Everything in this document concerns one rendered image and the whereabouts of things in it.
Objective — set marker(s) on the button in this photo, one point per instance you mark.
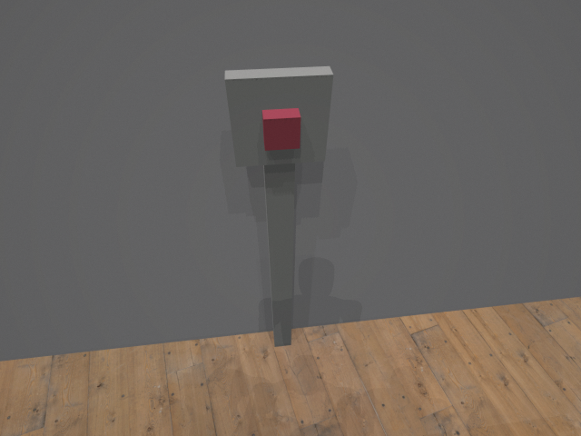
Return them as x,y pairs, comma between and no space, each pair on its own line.
281,129

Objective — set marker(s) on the panel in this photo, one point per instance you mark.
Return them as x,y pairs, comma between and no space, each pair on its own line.
248,93

